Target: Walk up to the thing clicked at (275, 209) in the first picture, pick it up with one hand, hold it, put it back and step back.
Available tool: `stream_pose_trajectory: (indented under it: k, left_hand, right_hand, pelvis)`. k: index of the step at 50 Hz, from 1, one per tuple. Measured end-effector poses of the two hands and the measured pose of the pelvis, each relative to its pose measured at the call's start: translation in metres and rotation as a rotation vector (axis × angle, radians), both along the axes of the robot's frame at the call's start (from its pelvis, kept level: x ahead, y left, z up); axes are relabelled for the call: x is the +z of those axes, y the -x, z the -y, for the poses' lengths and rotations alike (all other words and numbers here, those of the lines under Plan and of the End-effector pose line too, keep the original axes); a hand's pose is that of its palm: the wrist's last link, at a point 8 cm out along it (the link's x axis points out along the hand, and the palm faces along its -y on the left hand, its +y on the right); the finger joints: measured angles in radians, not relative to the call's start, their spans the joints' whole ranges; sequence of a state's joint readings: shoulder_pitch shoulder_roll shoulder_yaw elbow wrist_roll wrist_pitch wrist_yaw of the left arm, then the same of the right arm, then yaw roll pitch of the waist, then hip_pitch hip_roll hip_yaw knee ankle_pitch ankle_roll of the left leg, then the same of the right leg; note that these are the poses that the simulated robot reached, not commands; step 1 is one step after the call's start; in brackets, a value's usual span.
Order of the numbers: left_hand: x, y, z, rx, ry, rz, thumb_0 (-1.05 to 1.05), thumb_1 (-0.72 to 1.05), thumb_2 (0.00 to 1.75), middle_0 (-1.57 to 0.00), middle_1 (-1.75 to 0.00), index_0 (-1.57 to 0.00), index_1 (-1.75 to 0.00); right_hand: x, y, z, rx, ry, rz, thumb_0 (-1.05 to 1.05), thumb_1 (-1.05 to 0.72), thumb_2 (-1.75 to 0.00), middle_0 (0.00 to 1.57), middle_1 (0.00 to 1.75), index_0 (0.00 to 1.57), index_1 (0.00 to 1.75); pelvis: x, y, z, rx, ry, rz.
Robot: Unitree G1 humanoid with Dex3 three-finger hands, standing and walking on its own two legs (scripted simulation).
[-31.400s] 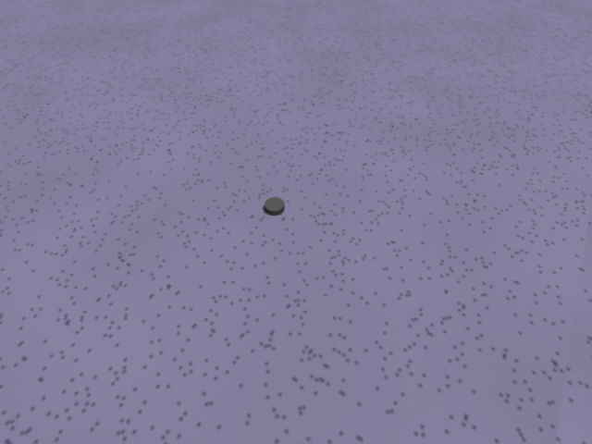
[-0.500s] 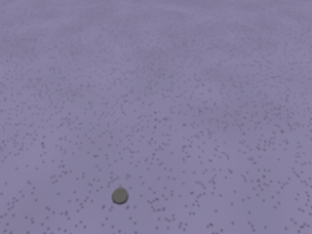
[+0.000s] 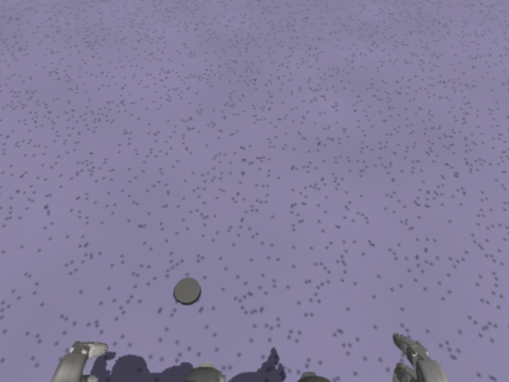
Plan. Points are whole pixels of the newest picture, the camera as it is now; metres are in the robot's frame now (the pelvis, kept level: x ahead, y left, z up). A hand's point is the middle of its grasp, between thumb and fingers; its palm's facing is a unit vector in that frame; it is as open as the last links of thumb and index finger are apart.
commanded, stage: rise first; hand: left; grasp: from above
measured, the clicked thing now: (188, 291) +0.47 +0.24 -0.71
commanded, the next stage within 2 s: none
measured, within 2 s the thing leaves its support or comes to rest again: neither
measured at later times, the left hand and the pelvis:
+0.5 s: hand out of the picture +0.13 +0.26 -0.18, palm faces -0.16 -0.87 -0.47, open 14.1 cm; pelvis +0.00 +0.00 -0.05, yaw +0 degrees
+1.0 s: hand (133, 352) +0.22 +0.28 -0.34, palm faces -0.42 -0.52 -0.74, open 14.2 cm; pelvis -0.05 +0.00 -0.19, yaw -2 degrees
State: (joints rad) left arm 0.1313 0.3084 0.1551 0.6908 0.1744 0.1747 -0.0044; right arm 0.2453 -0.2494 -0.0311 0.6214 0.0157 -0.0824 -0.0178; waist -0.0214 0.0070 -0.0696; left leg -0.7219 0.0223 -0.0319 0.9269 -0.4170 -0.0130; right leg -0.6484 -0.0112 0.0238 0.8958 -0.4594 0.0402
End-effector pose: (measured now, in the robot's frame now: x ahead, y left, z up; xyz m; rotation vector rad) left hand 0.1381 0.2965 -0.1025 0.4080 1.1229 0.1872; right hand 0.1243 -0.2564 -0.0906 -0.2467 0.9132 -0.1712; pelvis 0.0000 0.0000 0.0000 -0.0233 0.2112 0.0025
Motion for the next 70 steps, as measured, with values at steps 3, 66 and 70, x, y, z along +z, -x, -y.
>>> stream_pose_trajectory:
  k: [3, 66, 70]
  left_hand:
    - [-0.004, 0.0, 0.0, -0.016, -0.009, 0.001, 0.0, -0.45, 1.0, -0.07, -1.06, -0.06, -1.06]
    - [-0.288, -0.17, 0.003, -0.915, -0.608, 0.22, 0.0, -0.54, 1.05, -0.06, -1.07, -0.05, -1.07]
    - [-0.307, -0.185, 0.005, -0.967, -0.644, 0.239, 0.0, -0.54, 1.05, -0.06, -1.06, -0.05, -1.06]
  right_hand:
    - [-0.004, -0.011, -0.001, 0.01, 0.01, 0.029, 0.01, -0.9, -0.89, 0.2, 0.3, 0.2, 0.3]
    - [-0.339, 0.113, 0.028, 0.026, 0.027, -0.338, 0.01, -0.87, -0.89, 0.2, 0.3, 0.2, 0.3]
    - [-0.352, 0.143, 0.029, -0.013, 0.04, -0.415, 0.0, -0.88, -0.89, 0.2, 0.3, 0.2, 0.3]
  pelvis:
    - [-0.008, -0.002, -0.001, 0.002, 0.005, -0.018]
    - [-0.309, 0.088, 0.009, -0.067, 0.046, -0.372]
    - [-0.327, 0.092, 0.007, -0.075, 0.056, -0.364]
